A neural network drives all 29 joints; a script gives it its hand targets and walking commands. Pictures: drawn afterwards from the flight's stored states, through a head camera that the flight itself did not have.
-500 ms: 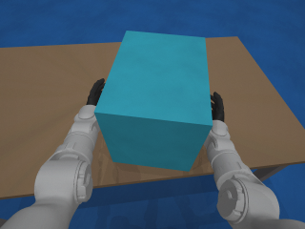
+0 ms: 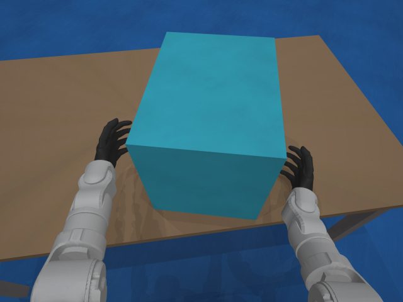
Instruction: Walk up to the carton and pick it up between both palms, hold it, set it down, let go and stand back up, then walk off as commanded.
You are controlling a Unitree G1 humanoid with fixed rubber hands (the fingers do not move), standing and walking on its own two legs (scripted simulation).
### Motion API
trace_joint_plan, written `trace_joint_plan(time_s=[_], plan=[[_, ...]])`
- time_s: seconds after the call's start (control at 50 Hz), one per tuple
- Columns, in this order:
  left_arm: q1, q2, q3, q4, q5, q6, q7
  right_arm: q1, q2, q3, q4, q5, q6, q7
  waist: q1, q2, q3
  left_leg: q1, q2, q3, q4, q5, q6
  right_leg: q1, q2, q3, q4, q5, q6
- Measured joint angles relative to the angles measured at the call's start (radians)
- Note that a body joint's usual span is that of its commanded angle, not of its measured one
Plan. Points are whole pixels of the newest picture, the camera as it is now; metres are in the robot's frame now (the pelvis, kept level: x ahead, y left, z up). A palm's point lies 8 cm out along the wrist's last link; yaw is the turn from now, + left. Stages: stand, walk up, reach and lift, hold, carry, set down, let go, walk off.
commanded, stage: set down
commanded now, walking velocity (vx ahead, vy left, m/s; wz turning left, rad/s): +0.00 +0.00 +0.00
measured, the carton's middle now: (211, 127) +0.47 -0.02 +0.05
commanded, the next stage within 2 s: none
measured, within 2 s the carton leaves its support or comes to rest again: neither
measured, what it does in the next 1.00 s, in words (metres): stands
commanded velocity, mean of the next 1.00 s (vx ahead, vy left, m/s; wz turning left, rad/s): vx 0.00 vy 0.00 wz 0.00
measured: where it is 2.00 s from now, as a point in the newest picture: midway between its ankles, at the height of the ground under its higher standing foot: outside the picture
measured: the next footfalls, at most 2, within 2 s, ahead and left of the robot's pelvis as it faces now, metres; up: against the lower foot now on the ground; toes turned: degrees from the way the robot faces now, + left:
none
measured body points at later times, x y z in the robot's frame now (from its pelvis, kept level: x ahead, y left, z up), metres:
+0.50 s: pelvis -0.04 +0.00 +0.00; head -0.02 +0.01 +0.45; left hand +0.35 +0.23 +0.06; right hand +0.30 -0.21 +0.03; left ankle +0.01 +0.09 -0.74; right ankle +0.01 -0.13 -0.74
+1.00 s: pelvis -0.04 +0.00 +0.00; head -0.01 +0.01 +0.45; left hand +0.31 +0.24 +0.05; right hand +0.25 -0.22 +0.03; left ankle +0.01 +0.09 -0.74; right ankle +0.01 -0.13 -0.74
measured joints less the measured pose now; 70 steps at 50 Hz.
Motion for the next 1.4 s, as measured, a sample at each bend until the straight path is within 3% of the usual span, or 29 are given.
trace_joint_plan(time_s=[0.06,0.16,0.32,0.44,0.6,0.92,1.1,1.4], plan=[[0.04,0.02,-0.003,-0.054,-0.026,0.024,-0.008,0.044,-0.021,0.026,-0.084,0.017,0.042,0.004,0.0,0.0,-0.003,0.0,0.0,0.0,0.001,0.007,0.0,0.0,0.0,0.0,0.0,0.008,0.0],[0.044,0.063,-0.048,-0.049,-0.091,0.032,-0.008,0.035,-0.058,0.028,-0.128,0.022,0.149,0.019,0.0,0.0,-0.003,0.0,0.0,0.0,0.002,0.019,0.003,0.0,0.0,0.0,0.001,0.024,0.0],[0.078,0.078,-0.053,-0.101,-0.097,0.069,-0.019,0.081,-0.06,0.081,-0.254,0.048,0.225,0.018,0.0,0.0,-0.017,0.0,0.0,0.0,0.002,0.038,0.007,0.0,0.0,0.0,0.001,0.042,0.0],[0.087,0.085,-0.065,-0.102,-0.12,0.09,-0.026,0.097,-0.06,0.084,-0.286,0.048,0.282,0.008,0.0,0.0,-0.017,0.0,0.0,0.0,0.002,0.048,0.009,0.0,0.0,0.0,0.001,0.053,0.0],[0.121,0.091,-0.067,-0.139,-0.131,0.118,-0.027,0.149,-0.06,0.089,-0.373,0.048,0.322,0.001,0.0,0.0,-0.017,0.001,0.0,0.0,0.002,0.051,0.01,0.001,0.0,0.0,0.002,0.056,0.0],[0.337,0.125,-0.067,-0.42,-0.155,0.199,-0.045,0.348,-0.06,0.099,-0.629,0.053,0.382,0.019,0.0,0.0,-0.017,0.005,0.0,0.0,0.002,0.044,0.011,0.005,0.0,0.0,0.002,0.049,0.0],[0.388,0.149,-0.066,-0.461,-0.196,0.214,-0.049,0.41,-0.06,0.1,-0.712,0.055,0.439,0.016,0.0,-0.001,-0.017,0.01,0.0,0.0,0.002,0.038,0.012,0.01,0.0,0.0,0.002,0.042,0.0],[0.659,0.165,-0.067,-0.736,-0.196,0.255,-0.062,0.683,-0.06,0.155,-0.921,0.069,0.428,0.03,0.0,-0.001,-0.017,0.071,0.0,0.0,-0.001,0.008,0.012,0.069,0.0,0.0,0.002,0.009,0.0]])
